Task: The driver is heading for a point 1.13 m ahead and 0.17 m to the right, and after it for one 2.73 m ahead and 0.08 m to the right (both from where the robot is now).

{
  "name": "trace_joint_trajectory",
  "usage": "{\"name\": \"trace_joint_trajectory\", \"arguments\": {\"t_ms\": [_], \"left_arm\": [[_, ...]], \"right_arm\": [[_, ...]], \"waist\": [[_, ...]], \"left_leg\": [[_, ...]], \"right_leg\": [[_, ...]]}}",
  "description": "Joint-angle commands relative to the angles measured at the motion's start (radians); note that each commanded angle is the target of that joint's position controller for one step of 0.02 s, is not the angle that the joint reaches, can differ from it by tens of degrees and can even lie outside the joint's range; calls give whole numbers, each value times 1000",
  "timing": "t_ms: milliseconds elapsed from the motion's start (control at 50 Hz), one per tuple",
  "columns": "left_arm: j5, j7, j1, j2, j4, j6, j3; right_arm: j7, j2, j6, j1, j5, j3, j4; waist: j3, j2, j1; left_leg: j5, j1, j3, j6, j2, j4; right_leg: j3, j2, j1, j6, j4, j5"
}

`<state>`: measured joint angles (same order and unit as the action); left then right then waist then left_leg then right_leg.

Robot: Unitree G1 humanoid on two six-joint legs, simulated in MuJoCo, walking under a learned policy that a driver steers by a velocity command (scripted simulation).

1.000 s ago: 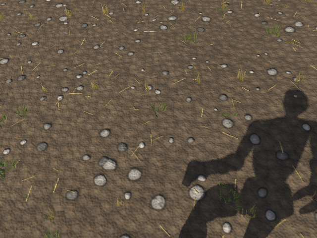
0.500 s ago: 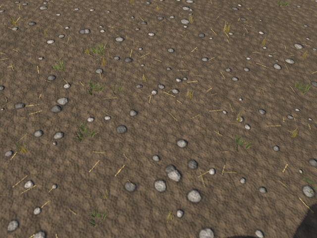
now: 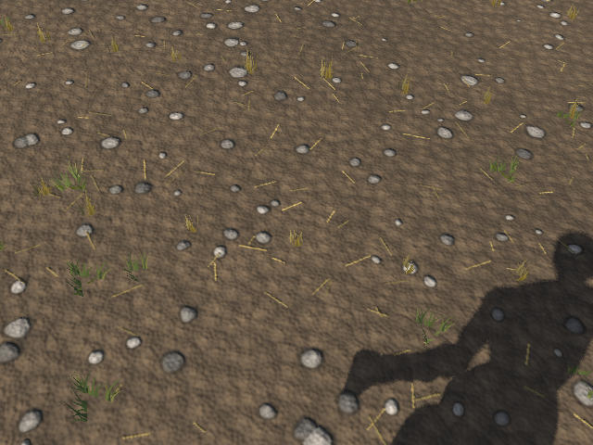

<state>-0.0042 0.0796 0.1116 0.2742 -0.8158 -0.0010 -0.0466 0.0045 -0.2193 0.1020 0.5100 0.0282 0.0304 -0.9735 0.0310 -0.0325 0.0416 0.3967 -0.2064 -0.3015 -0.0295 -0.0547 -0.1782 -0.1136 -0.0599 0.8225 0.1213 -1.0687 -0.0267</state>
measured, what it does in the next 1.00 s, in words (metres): walks ahead: right foot, then left foot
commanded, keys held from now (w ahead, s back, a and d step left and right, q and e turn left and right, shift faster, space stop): w+e+shift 0.30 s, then w+shift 0.14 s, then w+q+shift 0.46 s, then w+shift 0.10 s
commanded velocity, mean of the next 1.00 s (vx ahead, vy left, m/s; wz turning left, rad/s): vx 0.99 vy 0.00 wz -0.15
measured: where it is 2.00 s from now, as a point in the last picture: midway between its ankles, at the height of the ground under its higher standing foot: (349, 190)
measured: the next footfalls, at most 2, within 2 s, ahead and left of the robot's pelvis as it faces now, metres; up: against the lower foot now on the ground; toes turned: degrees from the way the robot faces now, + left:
right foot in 0.14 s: +0.28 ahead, -0.02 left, +0.00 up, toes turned -13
left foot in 0.54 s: +0.73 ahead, +0.02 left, +0.00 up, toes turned -23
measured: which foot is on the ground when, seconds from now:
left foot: down 0.00-0.12, up 0.14-0.52, down 0.54-0.96, up 0.98-1.00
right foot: up 0.00-0.12, down 0.14-0.56, up 0.58-0.96, down 0.98-1.00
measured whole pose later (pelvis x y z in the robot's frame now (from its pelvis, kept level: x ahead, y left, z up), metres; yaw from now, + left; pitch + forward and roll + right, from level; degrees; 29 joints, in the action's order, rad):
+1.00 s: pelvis +0.89 -0.14 -0.01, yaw -7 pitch +3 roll +0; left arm -0.06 0.01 -0.06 0.24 -0.60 -0.12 0.04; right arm -0.02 -0.30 0.07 0.52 -0.01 0.08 -0.89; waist 0.01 0.02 0.13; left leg 0.47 0.04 0.23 -0.09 -0.10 -0.70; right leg 0.01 -0.01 0.51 0.00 -0.55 0.13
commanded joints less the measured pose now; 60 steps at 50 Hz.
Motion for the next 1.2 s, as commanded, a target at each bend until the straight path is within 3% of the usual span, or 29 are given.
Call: {"name": "trace_joint_trajectory", "arguments": {"t_ms": [20, 80, 120, 140, 160, 180, 200, 220, 260, 280, 360, 400, 460, 500, 540, 560, 580, 600, 640, 700, 800, 900, 960, 980, 1000, 1020, 1060, 1100, 1200], "left_arm": [[1, 3, -91, 20, 96, -11, 19], [-1, -9, 126, 102, 54, 8, -3], [-1, -36, 540, 207, -69, 7, -62], [42, -55, 502, 205, -80, 5, -88], [18, -56, 351, 264, -63, -2, -85], [-6, -59, 325, 292, -29, -5, -89], [-21, -73, 322, 192, -26, -9, -73], [-29, -80, 277, 136, -32, -17, -57], [-15, -90, 221, 149, -13, -54, -51], [-9, -90, 208, 138, -11, -71, -43], [3, -79, 258, 152, -14, -107, -53], [19, -64, 332, 146, -36, -114, -54], [3, -66, 370, 168, -54, -114, -58], [-13, -74, 367, 216, -59, -116, -66], [-44, -84, 270, 236, -47, -101, -71], [-52, -88, 213, 157, -21, -103, -52], [11, -60, 346, 17, 32, -123, -17], [-15, -70, 307, 73, 29, -126, -3], [-43, -67, 117, 106, 75, -131, 3], [-85, -51, 62, 59, 148, -101, 28], [-46, -27, -164, 50, 264, -93, 70], [-32, -48, -190, 85, 275, -98, 59], [-45, -83, 107, 152, 191, -114, 17], [-63, -106, 319, 220, 167, -117, -12], [-84, -102, 358, 305, 135, -108, -39], [-59, -96, 309, 235, 135, -99, -39], [-55, -82, 205, 91, 122, -112, -7], [-38, -74, 247, 51, 68, -133, 7], [-2, -74, 120, 92, 34, -137, 0]], "right_arm": [[29, -132, 8, -84, -1, 9, 67], [71, -237, -16, -134, 6, 36, 88], [60, -278, -43, -286, 15, 58, 146], [30, -217, -45, -378, -2, 54, 161], [9, -62, -11, -323, 21, 4, 257], [4, -63, 18, -296, -2, -10, 349], [-3, -119, 45, -318, 11, -12, 339], [-7, -153, 45, -339, 14, -3, 333], [-7, -140, 0, -333, 56, -15, 320], [-11, -131, -25, -356, 58, -22, 329], [-33, -81, -34, -542, 21, -54, 404], [-36, -55, -30, -597, 2, -63, 417], [-26, -104, -23, -618, 3, -44, 423], [-15, -172, -15, -505, 3, -11, 391], [5, -243, -19, -131, -9, 32, 280], [18, -299, -26, 94, 5, 54, 225], [2, -371, -30, 49, 19, 75, 200], [-22, -295, -37, -97, 9, 74, 231], [-32, -178, -31, -155, -4, 55, 222], [-17, -155, -16, -92, -15, 43, 149], [-13, -210, -7, -95, -23, 68, 170], [-19, -243, -13, -27, -43, 87, 161], [-21, -269, -11, -14, -31, 89, 139], [-19, -207, 1, -48, -27, 72, 165], [-19, -70, 1, 68, -67, 35, 200], [-8, -130, -12, -2, -36, 34, 185], [-11, -136, -21, -192, -7, 35, 210], [-19, -99, -38, -213, 6, 30, 234], [-52, -64, -46, -302, 9, -1, 302]], "waist": [[118, 95, -81], [-30, 177, -223], [-164, 135, -414], [-97, -97, -404], [-15, -204, -166], [-202, -164, -144], [-89, 39, -117], [16, 141, -58], [81, 182, 11], [105, 183, 24], [109, 100, -59], [62, 49, -129], [18, -4, -159], [-77, -51, -99], [-227, -87, 116], [-313, -4, 212], [-384, 448, 42], [-247, 269, 18], [-90, -8, 11], [0, 44, -55], [80, 85, -28], [7, 89, 13], [-200, 61, -124], [-321, 2, -218], [-463, -292, -138], [-327, -180, -136], [-85, 28, -119], [-53, -38, -74], [-53, -106, 12]], "left_leg": [[-1209, 151, -34, 95, 227, 2], [-1695, 94, -18, 83, 303, -311], [-1485, 303, 48, 37, 296, -910], [-431, 557, 64, 21, 62, -1370], [63, 941, 201, 37, -12, -1596], [83, 1120, 413, 64, -9, -1631], [24, 1150, 437, 42, 54, -1488], [-25, 1101, 436, 48, 102, -1371], [-44, 982, 423, 78, 153, -1228], [-59, 917, 398, 97, 177, -1138], [-381, 711, 297, 100, 186, -642], [-560, 636, 256, 60, 145, -490], [-540, 674, 239, 2, 96, -349], [-411, 586, 220, -43, 33, -328], [-267, 271, 221, -87, 29, -339], [-24, 44, 382, -121, 160, -411], [170, -170, 1093, -280, 379, -158], [284, -123, 1209, -310, 364, -61], [99, 134, 951, -277, 298, -63], [-20, 344, 814, -259, 190, -23], [-176, 608, 682, -237, 112, 96], [-543, 423, 688, -161, 131, -36], [-821, 398, 597, -107, 82, -503], [-602, 545, 540, -99, 48, -809], [52, 855, 430, -60, -63, -1129], [12, 994, 416, -72, 4, -1204], [-77, 977, 406, -50, 52, -1140], [-6, 941, 415, -22, 54, -1068], [-260, 667, 312, 2, 26, -519]], "right_leg": [[-115, 70, -151, 48, 204, 18], [-139, 147, -456, 95, 263, 113], [6, 134, -868, 186, 377, 239], [119, 90, -987, 229, 556, 207], [438, 10, -1012, 297, 442, -96], [855, -168, -1165, 467, 666, 245], [952, -202, -1026, 404, 853, 491], [873, -172, -857, 344, 885, 535], [713, -79, -618, 284, 895, 430], [646, -34, -490, 266, 915, 416], [411, 91, -376, 187, 925, 84], [392, 70, -480, 146, 932, -86], [367, 15, -773, 104, 854, -372], [339, -26, -933, 59, 678, -696], [269, -16, -866, 30, 265, -769], [213, 43, -646, 19, -143, -444], [210, 252, -234, -54, -459, 406], [230, 144, -38, -24, -472, 387], [227, 47, -71, -33, -321, 278], [212, -5, -121, -84, -138, 329], [128, -5, -308, -155, 334, 116], [124, 52, -485, -138, 539, -4], [103, 57, -849, -74, 561, 150], [309, -139, -1059, -27, 563, 442], [860, -404, -1301, 105, 712, 736], [954, -378, -1196, 118, 785, 708], [594, -290, -936, 107, 734, 3], [414, -234, -845, 85, 711, -480], [121, -90, -607, -8, 799, -525]]}}
Velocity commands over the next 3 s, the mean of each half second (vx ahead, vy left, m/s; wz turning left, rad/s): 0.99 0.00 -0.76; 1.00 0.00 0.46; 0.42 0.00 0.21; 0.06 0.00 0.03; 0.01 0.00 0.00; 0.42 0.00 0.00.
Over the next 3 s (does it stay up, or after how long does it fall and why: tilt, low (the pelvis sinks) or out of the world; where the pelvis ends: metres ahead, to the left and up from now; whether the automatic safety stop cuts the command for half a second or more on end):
stays up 1.34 -0.15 0.01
